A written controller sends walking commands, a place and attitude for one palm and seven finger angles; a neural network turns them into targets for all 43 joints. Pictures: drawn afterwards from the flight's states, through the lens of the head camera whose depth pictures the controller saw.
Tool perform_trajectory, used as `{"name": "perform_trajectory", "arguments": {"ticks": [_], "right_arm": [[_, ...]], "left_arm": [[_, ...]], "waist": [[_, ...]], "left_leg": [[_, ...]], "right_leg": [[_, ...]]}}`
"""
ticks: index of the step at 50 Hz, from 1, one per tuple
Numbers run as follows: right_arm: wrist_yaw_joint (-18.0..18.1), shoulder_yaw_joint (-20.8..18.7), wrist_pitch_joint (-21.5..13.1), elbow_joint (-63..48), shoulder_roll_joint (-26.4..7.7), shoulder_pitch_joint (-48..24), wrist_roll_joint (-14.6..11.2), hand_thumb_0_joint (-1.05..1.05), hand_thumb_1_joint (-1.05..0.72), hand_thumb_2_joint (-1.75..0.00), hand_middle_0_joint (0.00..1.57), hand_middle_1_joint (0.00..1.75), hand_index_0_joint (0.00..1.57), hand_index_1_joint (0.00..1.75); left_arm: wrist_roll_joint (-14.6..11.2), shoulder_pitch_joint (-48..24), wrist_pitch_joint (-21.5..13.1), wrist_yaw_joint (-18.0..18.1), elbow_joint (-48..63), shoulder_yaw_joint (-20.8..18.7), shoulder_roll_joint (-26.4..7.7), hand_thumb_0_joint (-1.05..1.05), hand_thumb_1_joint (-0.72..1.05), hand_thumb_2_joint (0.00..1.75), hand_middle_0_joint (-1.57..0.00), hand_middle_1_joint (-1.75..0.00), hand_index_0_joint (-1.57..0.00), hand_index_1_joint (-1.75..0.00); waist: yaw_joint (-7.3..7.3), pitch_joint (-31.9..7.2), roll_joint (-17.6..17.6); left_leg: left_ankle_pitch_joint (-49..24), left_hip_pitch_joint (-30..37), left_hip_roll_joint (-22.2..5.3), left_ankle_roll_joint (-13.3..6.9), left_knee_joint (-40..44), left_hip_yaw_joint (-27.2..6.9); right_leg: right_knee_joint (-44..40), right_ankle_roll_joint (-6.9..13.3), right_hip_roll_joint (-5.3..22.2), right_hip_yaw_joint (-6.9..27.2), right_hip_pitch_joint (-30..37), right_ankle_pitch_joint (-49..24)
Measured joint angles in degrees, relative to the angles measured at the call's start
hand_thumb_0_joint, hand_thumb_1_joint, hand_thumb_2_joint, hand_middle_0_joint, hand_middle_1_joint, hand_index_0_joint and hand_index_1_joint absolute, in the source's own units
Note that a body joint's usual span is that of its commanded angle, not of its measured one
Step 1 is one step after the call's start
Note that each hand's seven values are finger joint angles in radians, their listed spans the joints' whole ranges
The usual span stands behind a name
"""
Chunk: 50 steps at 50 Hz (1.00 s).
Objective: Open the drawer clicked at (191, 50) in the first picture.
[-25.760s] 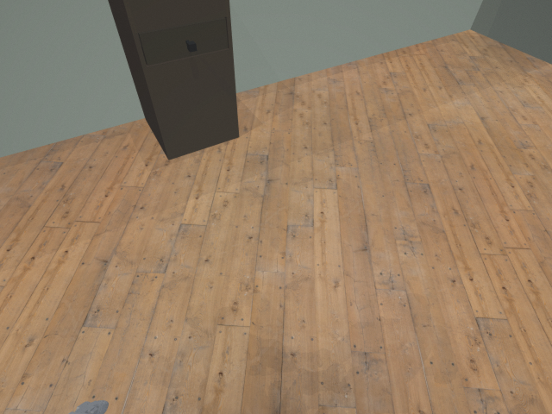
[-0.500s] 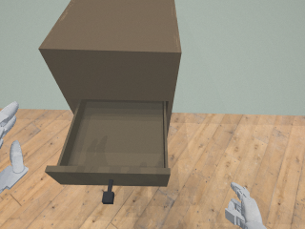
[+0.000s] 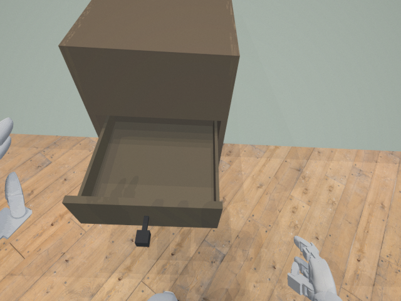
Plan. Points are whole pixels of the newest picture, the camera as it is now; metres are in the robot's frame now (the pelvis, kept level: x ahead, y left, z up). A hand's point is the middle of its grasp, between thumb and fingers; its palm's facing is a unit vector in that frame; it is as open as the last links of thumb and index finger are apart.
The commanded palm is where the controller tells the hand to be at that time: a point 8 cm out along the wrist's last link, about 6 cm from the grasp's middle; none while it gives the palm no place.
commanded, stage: step back with the hand held close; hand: left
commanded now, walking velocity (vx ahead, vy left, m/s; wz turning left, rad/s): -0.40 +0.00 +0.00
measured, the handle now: (144, 231) +0.29 +0.16 -0.15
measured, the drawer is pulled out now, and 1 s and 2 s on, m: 0.30 0.30 0.30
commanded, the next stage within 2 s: stop stepping back and stand still in 0.62 s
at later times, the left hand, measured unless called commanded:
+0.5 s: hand (1, 268) +0.13 +0.23 +0.18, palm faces +0.38 -0.79 -0.49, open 7.4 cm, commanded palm +0.07 +0.27 +0.19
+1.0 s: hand out of the picture +0.03 +0.21 +0.18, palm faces +0.37 -0.80 -0.48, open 7.4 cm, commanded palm -0.03 +0.25 +0.19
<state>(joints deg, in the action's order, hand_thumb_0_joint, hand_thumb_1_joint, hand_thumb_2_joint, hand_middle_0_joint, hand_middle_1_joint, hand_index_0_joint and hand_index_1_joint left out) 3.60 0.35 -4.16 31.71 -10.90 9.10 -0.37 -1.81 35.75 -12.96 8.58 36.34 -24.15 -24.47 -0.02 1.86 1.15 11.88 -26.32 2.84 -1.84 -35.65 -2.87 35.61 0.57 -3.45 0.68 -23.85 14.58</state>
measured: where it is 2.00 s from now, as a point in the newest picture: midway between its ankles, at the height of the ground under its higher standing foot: outside the picture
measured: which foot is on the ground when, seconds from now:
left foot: down 0.00-0.10, up 0.12-0.30, down 0.32-0.58, up 0.60-0.84, down 0.86-1.00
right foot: down 0.00-0.36, up 0.38-0.50, down 0.52-1.00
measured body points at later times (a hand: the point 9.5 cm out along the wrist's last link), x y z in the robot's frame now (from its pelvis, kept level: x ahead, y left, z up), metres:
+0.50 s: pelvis -0.05 -0.01 +0.00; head -0.01 +0.01 +0.45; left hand +0.11 +0.27 +0.20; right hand +0.14 -0.23 -0.08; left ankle -0.05 +0.14 -0.72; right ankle -0.06 -0.11 -0.71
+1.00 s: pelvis -0.15 -0.03 +0.01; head -0.14 -0.01 +0.46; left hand +0.01 +0.25 +0.20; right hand +0.00 -0.29 -0.06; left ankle -0.17 +0.08 -0.72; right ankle -0.11 -0.12 -0.72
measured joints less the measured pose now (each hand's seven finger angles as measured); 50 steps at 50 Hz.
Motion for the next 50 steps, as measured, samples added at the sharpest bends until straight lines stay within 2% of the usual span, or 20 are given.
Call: {"name": "perform_trajectory", "arguments": {"ticks": [5,10,11,13,15,16,17,19,22,24,26,28,30,34,36,39,43,45,48,50], "right_arm": [[-0.63,-0.32,0.11,0.44,-0.06,-0.1,-0.23,0.01,-0.9,-0.9,0.2,0.3,0.2,0.3],[-0.92,-1.64,2.48,3.71,0.17,0.78,-0.12,0.01,-0.9,-0.9,0.2,0.3,0.2,0.3],[-0.65,-1.52,3.1,3.87,0.19,0.98,-0.03,0.01,-0.9,-0.9,0.2,0.3,0.2,0.3],[-0.06,-1.21,3.91,3.72,-0.14,1.22,0.16,0.01,-0.9,-0.9,0.2,0.3,0.2,0.3],[0.32,-1.32,4.11,3.09,-1.1,1.1,0.21,0.01,-0.9,-0.9,0.2,0.3,0.2,0.3],[0.37,-1.77,3.9,2.39,-2.01,1.08,0.15,0.01,-0.9,-0.9,0.2,0.3,0.2,0.3],[0.38,-2.54,3.51,2.62,-1.9,0.46,-0.01,0.01,-0.9,-0.9,0.2,0.3,0.2,0.3],[0.02,-3.2,2.88,3.15,-0.67,-0.71,-0.19,0.01,-0.9,-0.9,0.2,0.3,0.2,0.3],[-0.27,-2.82,1.07,2.88,1.04,-0.94,0.72,0.01,-0.9,-0.9,0.2,0.3,0.2,0.3],[-0.75,-2.25,-0.19,3.06,2.18,-1.1,0.93,0.01,-0.9,-0.9,0.2,0.3,0.2,0.3],[-1.41,-1.4,-0.87,3.28,3.12,-1.54,1.16,0.01,-0.9,-0.9,0.2,0.3,0.2,0.3],[-2.0,-0.61,-1.05,3.73,3.37,-2.92,1.41,0.01,-0.9,-0.9,0.2,0.3,0.2,0.3],[-2.53,-0.36,-0.33,3.93,3.09,-4.15,1.04,0.01,-0.9,-0.9,0.2,0.3,0.2,0.3],[-1.98,-0.43,2.35,3.89,2.99,-3.97,0.39,0.01,-0.9,-0.9,0.2,0.3,0.2,0.3],[-0.91,-0.17,3.93,3.43,2.48,-3.52,0.55,0.01,-0.9,-0.9,0.2,0.3,0.2,0.3],[0.35,-0.17,5.44,2.55,0.9,-2.45,0.56,0.01,-0.9,-0.9,0.2,0.3,0.2,0.3],[0.74,-0.94,5.11,0.62,-2.48,0.57,0.13,0.01,-0.9,-0.9,0.2,0.3,0.2,0.3],[0.89,-1.84,4.07,1.16,-2.73,1.46,-0.15,0.01,-0.9,-0.9,0.2,0.3,0.2,0.3],[0.61,-1.85,2.02,1.73,-1.96,3.59,-0.13,0.01,-0.9,-0.9,0.2,0.3,0.19,0.3],[0.22,-1.56,0.42,1.98,-1.19,5.03,-0.1,0.01,-0.9,-0.9,0.2,0.3,0.19,0.3]], "left_arm": [[0.15,-0.24,-0.5,-0.57,0.49,0.78,0.55,0.02,0.89,0.9,-0.21,-0.3,-0.21,-0.3],[-0.03,-0.17,-0.57,0.28,-0.13,2.88,0.99,0.02,0.89,0.9,-0.22,-0.3,-0.22,-0.3],[0.08,0.28,-0.45,0.57,-0.35,2.7,1.03,0.02,0.89,0.9,-0.22,-0.3,-0.22,-0.3],[0.26,1.1,0.01,1.15,-0.65,2.19,0.94,0.02,0.89,0.9,-0.22,-0.3,-0.22,-0.3],[0.18,1.62,0.69,1.55,-0.21,1.87,0.66,0.02,0.89,0.9,-0.22,-0.3,-0.22,-0.3],[0.17,1.63,0.92,1.54,0.52,1.91,0.42,0.02,0.89,0.9,-0.22,-0.3,-0.22,-0.3],[0.23,1.07,0.95,1.38,0.92,1.6,-0.37,0.02,0.89,0.9,-0.21,-0.3,-0.22,-0.3],[0.0,1.14,0.99,0.99,1.31,0.43,-1.8,0.02,0.89,0.9,-0.21,-0.3,-0.22,-0.3],[-0.59,2.05,1.97,0.81,1.91,-0.33,-1.6,0.02,0.89,0.9,-0.21,-0.3,-0.22,-0.3],[-0.89,2.1,2.09,0.91,2.52,-0.16,-0.43,0.02,0.89,0.9,-0.21,-0.3,-0.22,-0.3],[-0.88,1.72,1.56,0.73,2.76,0.27,0.87,0.02,0.89,0.9,-0.21,-0.3,-0.21,-0.3],[-0.42,0.0,0.83,0.05,1.96,1.21,2.44,0.02,0.89,0.9,-0.21,-0.3,-0.21,-0.3],[0.11,-1.94,0.68,-0.67,1.08,2.95,3.62,0.02,0.89,0.9,-0.21,-0.3,-0.21,-0.3],[0.22,0.02,0.22,-1.09,-0.29,4.28,2.71,0.02,0.89,0.9,-0.21,-0.3,-0.21,-0.3],[0.27,2.39,1.01,-0.35,-1.06,3.91,2.09,0.02,0.89,0.9,-0.21,-0.3,-0.22,-0.3],[0.34,3.98,2.65,0.94,-1.38,3.84,1.32,0.02,0.89,0.9,-0.22,-0.3,-0.22,-0.3],[0.27,4.7,3.46,1.96,0.72,4.32,0.49,0.02,0.89,0.9,-0.22,-0.3,-0.22,-0.3],[0.21,3.76,3.13,1.99,1.46,4.0,-0.58,0.02,0.89,0.9,-0.22,-0.3,-0.22,-0.3],[0.51,3.7,3.35,2.08,1.35,2.73,-0.92,0.02,0.89,0.9,-0.22,-0.3,-0.22,-0.3],[0.42,3.59,3.29,2.36,1.12,2.04,-0.58,0.02,0.89,0.9,-0.21,-0.3,-0.22,-0.3]], "waist": [[0.67,0.19,-1.09],[2.09,-1.12,1.88],[2.21,-1.43,2.65],[2.51,-1.84,3.49],[2.95,-1.56,2.81],[3.21,-1.18,1.18],[3.1,-0.26,1.39],[1.81,0.99,3.35],[0.98,0.03,2.69],[0.27,-0.67,1.81],[-0.49,-1.25,1.31],[-1.22,-0.65,-0.32],[-0.77,0.79,-2.43],[0.31,-0.63,0.4],[0.91,-1.58,1.5],[1.55,-2.15,2.35],[2.55,-2.11,1.03],[2.17,-0.71,2.16],[1.56,-1.02,3.26],[1.77,-1.67,2.87]], "left_leg": [[3.16,-2.28,-1.29,0.6,-3.65,-0.17],[14.9,-4.27,0.17,2.58,-19.54,0.51],[15.65,-3.03,-0.25,2.7,-19.16,1.01],[15.2,0.85,-1.43,2.74,-12.53,1.62],[8.79,5.83,-3.13,2.4,-0.87,1.88],[3.6,7.71,-4.75,1.7,3.91,1.39],[3.11,7.58,-4.63,1.97,4.36,1.4],[4.32,7.33,-3.74,3.02,3.15,2.82],[4.83,6.13,-4.68,3.73,2.35,3.19],[4.48,5.47,-5.77,4.1,2.16,3.28],[4.29,4.43,-6.74,4.71,1.52,3.69],[4.24,2.99,-8.54,5.52,0.16,3.53],[3.61,1.68,-9.76,5.21,-1.68,2.45],[14.58,-2.54,-3.45,4.36,-17.1,1.13],[16.45,-1.64,-1.94,4.34,-18.25,1.96],[16.36,2.69,-1.18,3.3,-11.52,3.09],[8.41,12.13,-2.6,0.93,7.0,3.53],[3.94,13.08,-2.3,0.59,8.34,3.63],[4.35,13.76,-1.84,0.87,8.08,4.17],[4.46,13.72,-1.86,1.02,7.6,3.79]], "right_leg": [[1.26,2.13,-1.11,-0.82,-1.3,-0.34],[-2.31,2.57,1.73,-1.35,-0.25,-2.25],[-3.43,2.43,2.25,-1.13,-0.03,-2.97],[-5.36,2.06,2.99,-1.01,0.01,-4.36],[-5.86,1.48,3.1,-1.72,-0.52,-5.16],[-5.27,1.16,2.49,-2.91,-1.15,-5.13],[-3.99,0.83,2.94,-3.18,-1.95,-4.84],[-0.86,-0.31,3.87,-1.97,-3.11,-3.22],[7.71,-1.22,2.91,-1.63,-3.66,4.71],[7.62,-1.45,2.44,-2.15,-1.13,5.9],[3.27,-1.62,2.54,-2.67,2.63,4.13],[-1.8,0.39,1.03,-3.45,4.66,5.96],[-3.92,3.11,-0.51,-4.9,4.97,2.12],[-5.76,3.42,1.59,-3.89,2.93,-0.76],[-7.72,3.5,2.05,-3.03,2.73,-2.56],[-10.47,3.46,2.17,-2.66,3.01,-5.16],[-10.39,3.12,1.04,-4.72,2.82,-6.25],[-8.1,2.0,1.58,-4.87,2.58,-5.32],[-2.92,-0.01,2.3,-3.88,2.13,1.87],[-1.91,-0.77,2.77,-3.53,3.8,2.86]]}}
